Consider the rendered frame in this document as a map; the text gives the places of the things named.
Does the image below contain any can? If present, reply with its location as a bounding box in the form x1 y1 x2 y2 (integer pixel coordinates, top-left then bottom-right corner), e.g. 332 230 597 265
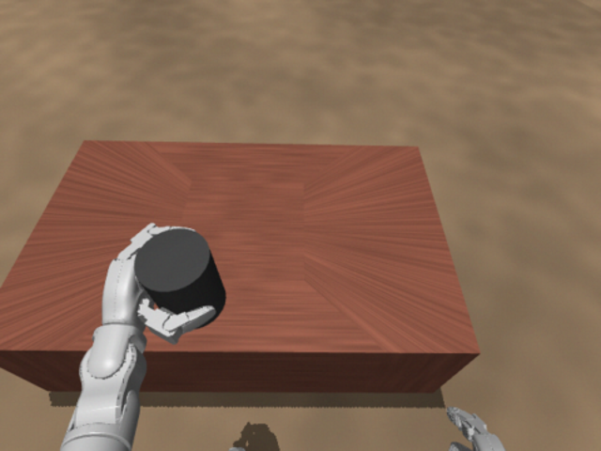
134 228 226 329

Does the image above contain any left robot arm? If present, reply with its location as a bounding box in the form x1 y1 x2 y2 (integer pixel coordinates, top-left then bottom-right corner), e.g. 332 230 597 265
60 323 146 451

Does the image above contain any right robot hand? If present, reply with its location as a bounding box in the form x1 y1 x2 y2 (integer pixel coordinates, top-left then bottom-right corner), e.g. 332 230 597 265
447 407 506 451

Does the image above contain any left robot hand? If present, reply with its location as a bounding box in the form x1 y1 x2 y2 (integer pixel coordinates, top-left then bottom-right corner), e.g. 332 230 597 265
101 223 216 345

